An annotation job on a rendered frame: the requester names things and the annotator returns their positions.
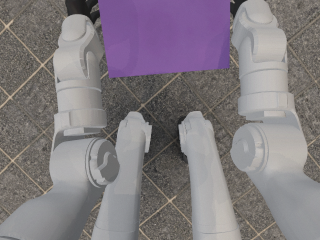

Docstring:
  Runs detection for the left robot hand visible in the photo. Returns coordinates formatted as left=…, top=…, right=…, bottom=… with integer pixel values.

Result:
left=65, top=0, right=100, bottom=25

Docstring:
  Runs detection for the right robot hand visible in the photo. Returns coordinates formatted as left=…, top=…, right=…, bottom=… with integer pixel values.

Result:
left=230, top=0, right=247, bottom=19

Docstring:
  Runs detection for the robot left upper arm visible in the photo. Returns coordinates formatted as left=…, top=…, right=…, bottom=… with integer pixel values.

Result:
left=0, top=137, right=120, bottom=240

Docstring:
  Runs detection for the left robot shin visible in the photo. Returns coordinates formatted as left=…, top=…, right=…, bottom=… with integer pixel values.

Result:
left=116, top=111, right=146, bottom=139

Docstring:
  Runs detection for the robot right upper arm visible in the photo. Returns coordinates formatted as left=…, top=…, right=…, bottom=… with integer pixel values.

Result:
left=230, top=122, right=320, bottom=240

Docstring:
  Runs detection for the right robot thigh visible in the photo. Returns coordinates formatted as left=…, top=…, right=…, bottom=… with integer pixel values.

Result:
left=178, top=117, right=242, bottom=240

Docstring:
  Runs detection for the left robot forearm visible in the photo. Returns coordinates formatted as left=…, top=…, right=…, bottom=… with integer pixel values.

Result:
left=49, top=14, right=107, bottom=173

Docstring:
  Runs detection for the carton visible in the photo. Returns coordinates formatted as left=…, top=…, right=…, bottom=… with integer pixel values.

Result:
left=98, top=0, right=230, bottom=78

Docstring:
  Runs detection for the right robot forearm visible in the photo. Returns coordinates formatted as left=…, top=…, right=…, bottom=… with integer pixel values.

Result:
left=231, top=0, right=308, bottom=149

